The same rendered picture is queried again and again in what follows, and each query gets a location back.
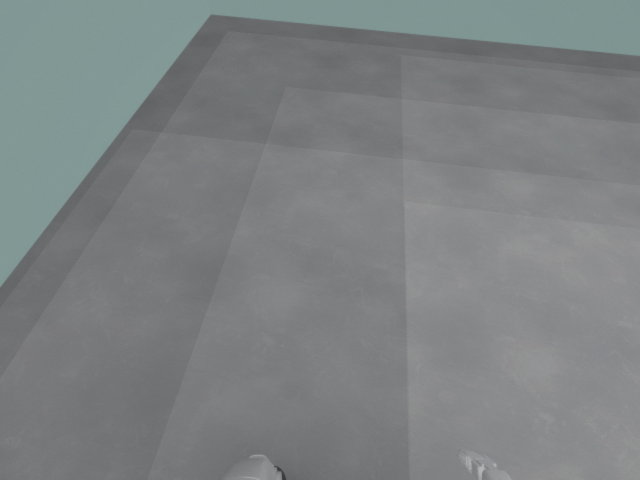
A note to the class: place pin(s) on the robot left thigh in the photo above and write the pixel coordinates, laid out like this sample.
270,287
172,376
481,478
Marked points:
251,469

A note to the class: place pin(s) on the left robot shin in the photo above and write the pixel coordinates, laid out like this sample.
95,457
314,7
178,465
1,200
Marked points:
261,456

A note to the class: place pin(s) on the robot right hand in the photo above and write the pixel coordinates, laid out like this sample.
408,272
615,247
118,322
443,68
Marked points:
481,466

